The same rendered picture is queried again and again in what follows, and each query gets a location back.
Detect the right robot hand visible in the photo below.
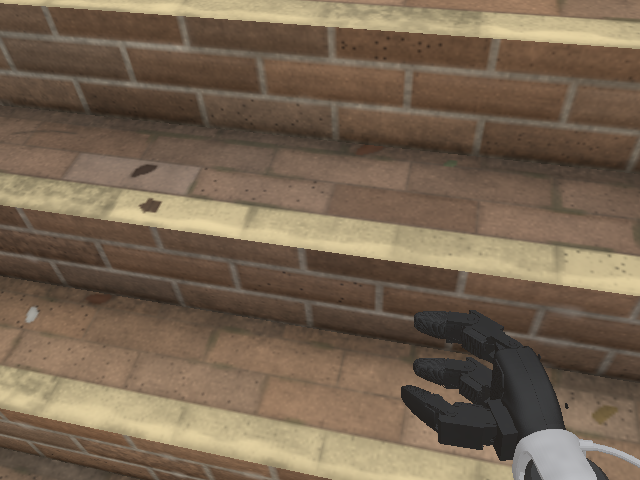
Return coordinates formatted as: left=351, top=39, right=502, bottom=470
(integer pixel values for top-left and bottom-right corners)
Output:
left=401, top=310, right=569, bottom=461

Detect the robot right forearm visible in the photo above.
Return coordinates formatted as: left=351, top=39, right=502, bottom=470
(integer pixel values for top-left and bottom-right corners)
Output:
left=512, top=429, right=609, bottom=480

